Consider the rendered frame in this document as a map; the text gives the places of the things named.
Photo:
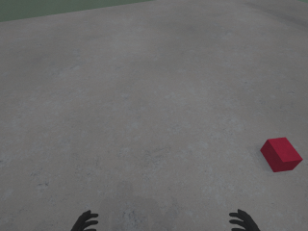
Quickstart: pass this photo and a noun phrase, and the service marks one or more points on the carton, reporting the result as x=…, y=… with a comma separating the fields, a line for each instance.
x=280, y=154

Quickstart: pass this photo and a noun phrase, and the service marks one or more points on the right robot hand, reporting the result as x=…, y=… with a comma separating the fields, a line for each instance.
x=248, y=223

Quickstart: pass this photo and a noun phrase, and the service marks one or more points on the left robot hand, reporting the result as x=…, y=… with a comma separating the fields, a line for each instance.
x=82, y=222

